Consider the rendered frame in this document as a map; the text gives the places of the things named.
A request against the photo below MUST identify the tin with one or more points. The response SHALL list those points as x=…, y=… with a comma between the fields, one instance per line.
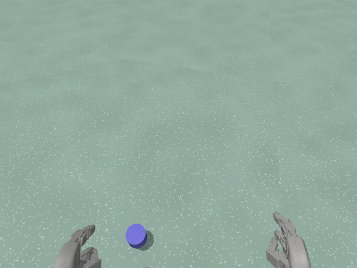
x=136, y=235

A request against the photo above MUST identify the right robot hand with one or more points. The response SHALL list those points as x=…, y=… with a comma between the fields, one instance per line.
x=293, y=246

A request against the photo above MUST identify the left robot hand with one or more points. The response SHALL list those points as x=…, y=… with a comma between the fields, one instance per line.
x=70, y=256

